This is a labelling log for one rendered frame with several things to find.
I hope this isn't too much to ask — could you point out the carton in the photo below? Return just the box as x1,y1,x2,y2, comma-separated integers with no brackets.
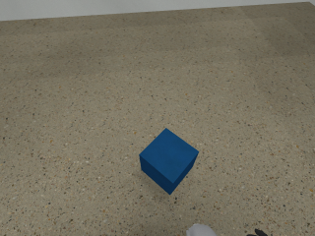
139,128,199,195

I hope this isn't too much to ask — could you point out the right robot thigh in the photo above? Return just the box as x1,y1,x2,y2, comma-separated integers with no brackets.
186,224,218,236

